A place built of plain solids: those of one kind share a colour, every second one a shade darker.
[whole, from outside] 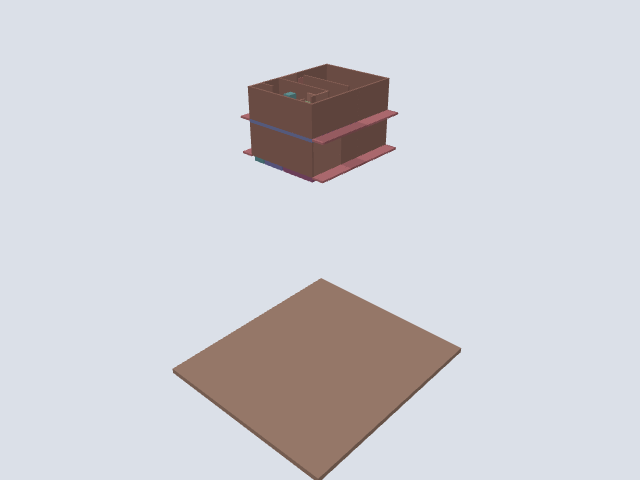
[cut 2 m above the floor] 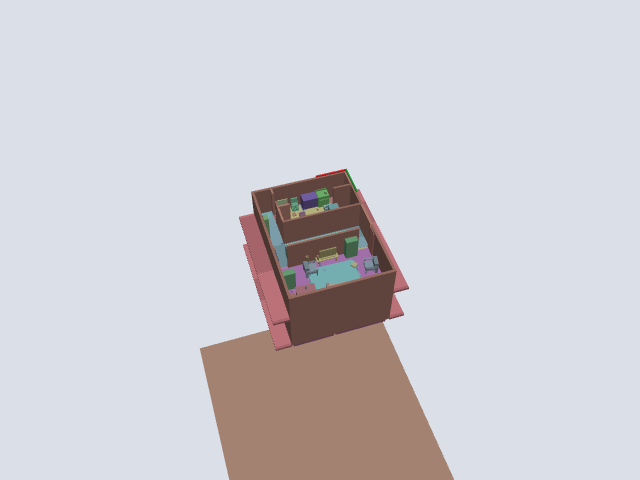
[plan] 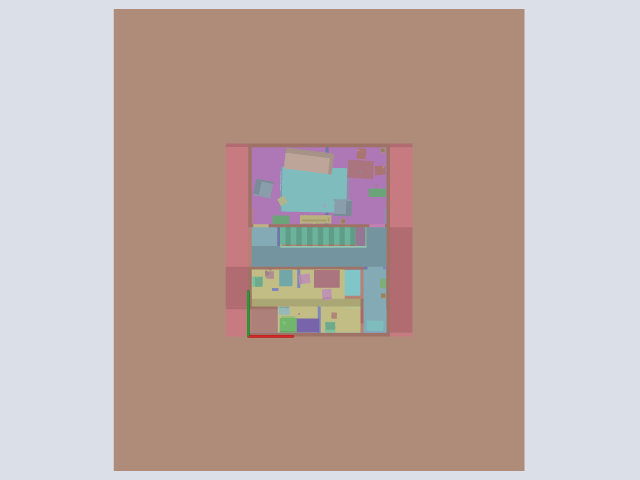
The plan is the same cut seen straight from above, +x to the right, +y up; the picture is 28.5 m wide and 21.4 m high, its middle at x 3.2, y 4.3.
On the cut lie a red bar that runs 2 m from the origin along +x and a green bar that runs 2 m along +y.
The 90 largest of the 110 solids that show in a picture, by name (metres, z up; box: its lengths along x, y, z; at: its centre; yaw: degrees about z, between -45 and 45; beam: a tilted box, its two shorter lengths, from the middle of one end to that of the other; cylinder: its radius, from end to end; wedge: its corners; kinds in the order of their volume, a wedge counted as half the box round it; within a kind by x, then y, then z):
{
 "under_1": {"box": [18.32, 20.6, 0.5], "at": [3.16, 4.3, -24.23]},
 "wall_1": {"box": [0.16, 1.05, 2.45], "at": [0.08, 0.69, 1.22]},
 "wall_2": {"box": [0.16, 1.64, 2.45], "at": [0.08, 2.16, 1.22]},
 "wall_3": {"box": [0.16, 1.76, 2.45], "at": [0.08, 3.99, 1.22]},
 "wall_4": {"box": [0.16, 3.44, 5.34], "at": [0.08, 6.72, -0.22]},
 "wall_5": {"box": [1.31, 0.13, 2.45], "at": [0.66, 1.27, 1.22]},
 "wall_6": {"box": [5.14, 0.13, 2.45], "at": [2.57, 3.04, 1.22]},
 "wall_7": {"box": [6.32, 0.16, 5.34], "at": [3.16, 0.08, -0.22]},
 "wall_8": {"box": [4.5, 0.13, 5.34], "at": [3.16, 4.93, -0.22]},
 "wall_9": {"box": [6.32, 0.16, 5.34], "at": [3.16, 8.52, -0.22]},
 "wall_10": {"box": [0.84, 0.13, 2.45], "at": [4.72, 1.75, 1.22]},
 "wall_11": {"box": [0.13, 0.42, 2.45], "at": [5.08, 0.37, 1.22]},
 "wall_12": {"box": [0.13, 0.41, 2.45], "at": [5.08, 1.48, 1.22]},
 "wall_13": {"box": [0.13, 1.17, 2.45], "at": [5.08, 2.4, 1.22]},
 "wall_14": {"box": [0.22, 0.13, 5.34], "at": [6.21, 4.93, -0.22]},
 "wall_15": {"box": [0.16, 2.82, 2.64], "at": [6.24, 1.57, -1.57]},
 "wall_16": {"box": [0.16, 4.71, 2.45], "at": [6.24, 2.52, 1.22]},
 "wall_17": {"box": [0.16, 1.76, 2.64], "at": [6.24, 3.99, -1.57]},
 "wall_18": {"box": [0.16, 3.44, 5.34], "at": [6.24, 6.72, -0.22]},
 "stair_1": {"box": [0.24, 0.84, 2.95], "at": [1.54, 4.45, -1.67]},
 "stair_2": {"box": [0.48, 0.84, 2.76], "at": [1.66, 4.45, -1.76]},
 "stair_3": {"box": [0.72, 0.84, 2.57], "at": [1.78, 4.45, -1.86]},
 "stair_4": {"box": [0.96, 0.84, 2.38], "at": [1.9, 4.45, -1.95]},
 "stair_5": {"box": [1.2, 0.84, 2.19], "at": [2.02, 4.45, -2.04]},
 "stair_6": {"box": [1.44, 0.84, 2.01], "at": [2.14, 4.45, -2.14]},
 "stair_7": {"box": [1.68, 0.84, 1.82], "at": [2.26, 4.45, -2.23]},
 "stair_8": {"box": [1.93, 0.84, 1.63], "at": [2.38, 4.45, -2.33]},
 "stair_9": {"box": [2.17, 0.84, 1.44], "at": [2.5, 4.45, -2.42]},
 "stair_10": {"box": [2.41, 0.84, 1.25], "at": [2.62, 4.45, -2.52]},
 "stair_11": {"box": [2.65, 0.84, 1.06], "at": [2.74, 4.45, -2.61]},
 "stair_12": {"box": [2.89, 0.84, 0.87], "at": [2.86, 4.45, -2.71]},
 "stair_13": {"box": [3.13, 0.84, 0.68], "at": [2.98, 4.45, -2.8]},
 "stair_14": {"box": [3.37, 0.84, 0.49], "at": [3.11, 4.45, -2.9]},
 "floor_bedroom_1": {"box": [3.29, 3.44, 0.5], "at": [1.8, 6.72, -3.09]},
 "floor_bedroom_2": {"box": [2.93, 2.82, 0.5], "at": [4.7, 1.57, -3.09]},
 "floor_bedroom_3": {"box": [2.58, 3.44, 0.5], "at": [4.87, 6.72, -3.09]},
 "upper_floor_next_1": {"box": [1.0, 0.16, 0.16], "at": [-0.5, 0.08, -0.08]},
 "upper_floor_next_2": {"box": [1.0, 1.05, 0.16], "at": [-0.5, 0.69, -0.08]},
 "upper_floor_next_3": {"box": [1.0, 1.64, 0.16], "at": [-0.5, 2.16, -0.08]},
 "upper_floor_next_4": {"box": [1.0, 1.76, 0.16], "at": [-0.5, 3.99, -0.08]},
 "upper_floor_next_5": {"box": [1.0, 3.44, 0.16], "at": [-0.5, 6.72, -2.92]},
 "upper_floor_next_6": {"box": [1.0, 3.44, 0.16], "at": [-0.5, 6.72, -0.08]},
 "upper_floor_next_7": {"box": [1.0, 0.16, 0.16], "at": [-0.5, 8.52, -2.92]},
 "upper_floor_next_8": {"box": [1.0, 0.16, 0.16], "at": [6.82, 0.08, -0.08]},
 "upper_floor_next_9": {"box": [1.0, 2.82, 0.16], "at": [6.82, 1.57, -2.92]},
 "upper_floor_next_10": {"box": [1.0, 4.71, 0.16], "at": [6.82, 2.52, -0.08]},
 "upper_floor_next_11": {"box": [1.0, 1.76, 0.16], "at": [6.82, 3.99, -2.92]},
 "upper_floor_next_12": {"box": [1.0, 3.44, 0.16], "at": [6.82, 6.72, -2.92]},
 "upper_floor_next_13": {"box": [1.0, 3.44, 0.16], "at": [6.82, 6.72, -0.08]},
 "upper_floor_next_14": {"box": [1.0, 0.16, 0.16], "at": [6.82, 8.52, -2.92]},
 "upper_floor_next_15": {"box": [1.0, 0.16, 0.16], "at": [6.82, 8.52, -0.08]},
 "upper_floor_living_1": {"box": [6.0, 3.44, 0.16], "at": [3.16, 6.72, -0.08]},
 "upper_floor_kitchen_1": {"box": [4.14, 1.3, 0.16], "at": [2.23, 2.33, -0.08]},
 "upper_floor_kitchen_2": {"box": [4.85, 0.34, 0.16], "at": [2.58, 1.51, -0.08]},
 "upper_floor_kitchen_3": {"box": [3.7, 1.18, 0.16], "at": [3.16, 0.75, -0.08]},
 "floor_bath_1": {"box": [1.85, 1.87, 0.5], "at": [2.17, 1.09, -3.09]},
 "upper_floor_hall_1": {"box": [1.26, 0.84, 0.16], "at": [0.79, 4.45, -0.08]},
 "upper_floor_hall_2": {"box": [6.0, 0.92, 0.16], "at": [3.16, 3.57, -0.08]},
 "upper_floor_hall_3": {"box": [1.02, 2.95, 0.16], "at": [5.65, 1.64, -0.08]},
 "upper_floor_hall_4": {"box": [0.95, 0.84, 0.16], "at": [5.68, 4.45, -0.08]},
 "sofa_1": {"box": [0.17, 0.92, 0.18], "at": [1.72, 7.93, 0.54], "yaw": -7.2},
 "sofa_2": {"box": [2.16, 0.93, 0.34], "at": [2.71, 7.81, 0.28], "yaw": -7.2},
 "sofa_3": {"box": [2.16, 0.23, 0.39], "at": [2.75, 8.17, 0.65], "yaw": -7.2},
 "sofa_4": {"box": [0.17, 0.92, 0.18], "at": [3.69, 7.68, 0.54], "yaw": -7.2},
 "floor_wc_1": {"box": [0.96, 1.87, 0.5], "at": [0.64, 1.09, -3.09]},
 "flat_shelf_1": {"box": [0.76, 0.39, 1.46], "at": [1.46, 5.21, 0.73]},
 "flat_shelf_2": {"box": [0.76, 0.39, 1.46], "at": [5.76, 6.41, 0.73]},
 "fridge_flat_1": {"box": [0.6, 0.73, 1.66], "at": [1.68, 2.6, 0.83]},
 "floor_landing_1": {"box": [1.37, 0.84, 0.5], "at": [5.47, 4.45, -3.09]},
 "rug_1": {"box": [2.9, 2.0, 0.08], "at": [2.95, 6.54, -0.03], "yaw": -1.2},
 "rug_2": {"box": [0.75, 0.45, 0.08], "at": [5.65, 0.48, -0.03], "yaw": -0.9},
 "counter_run_1": {"box": [1.01, 0.61, 0.78], "at": [2.67, 0.47, 0.49]},
 "range_cooker_1": {"box": [0.76, 0.65, 0.94], "at": [1.78, 0.49, 0.47]},
 "wall_band_1": {"box": [0.13, 0.84, 0.26], "at": [1.36, 4.45, -0.13]},
 "wall_band_2": {"box": [0.13, 0.82, 0.26], "at": [2.25, 2.57, -0.13]},
 "wall_band_3": {"box": [6.32, 0.16, 0.26], "at": [3.16, 0.08, -0.13]},
 "wall_band_4": {"box": [0.13, 1.87, 0.26], "at": [3.17, 1.09, -0.13]},
 "armchair_frame_1": {"box": [0.26, 0.62, 0.41], "at": [0.41, 6.65, 0.61], "yaw": -11.1},
 "armchair_frame_2": {"box": [0.74, 0.63, 0.18], "at": [0.69, 6.59, 0.32], "yaw": -11.1},
 "armchair_frame_3": {"box": [0.74, 0.63, 0.18], "at": [4.21, 5.74, 0.32], "yaw": -1.4},
 "armchair_frame_4": {"box": [0.26, 0.62, 0.41], "at": [4.49, 5.73, 0.61], "yaw": -1.4},
 "stair_guard_1": {"box": [3.79, 0.08, 0.95], "at": [3.31, 3.99, 0.47]},
 "billy_1": {"box": [0.28, 0.42, 2.02], "at": [6.01, 2.38, 1.01]},
 "upper_floor_larder_1": {"box": [1.15, 1.05, 0.16], "at": [0.73, 0.69, -0.08]},
 "upper_floor_coats_1": {"box": [0.71, 1.17, 0.16], "at": [4.66, 2.4, -0.08]},
 "leaf_dining_end_door_1": {"box": [0.05, 0.69, 2.02], "at": [0.23, 5.34, 1.01], "yaw": -1.0},
 "leaf_kitchen_door_1": {"box": [0.69, 0.05, 2.02], "at": [4.67, 1.28, 1.01], "yaw": -1.0},
 "tv_stand_1": {"box": [1.08, 0.09, 0.63], "at": [2.95, 5.17, 0.74]},
 "recycling_crate_1": {"box": [0.48, 0.36, 0.28], "at": [1.61, 1.13, 0.14]},
 "bin_bag_1": {"box": [0.35, 0.34, 0.3], "at": [0.97, 2.74, 0.15]}
}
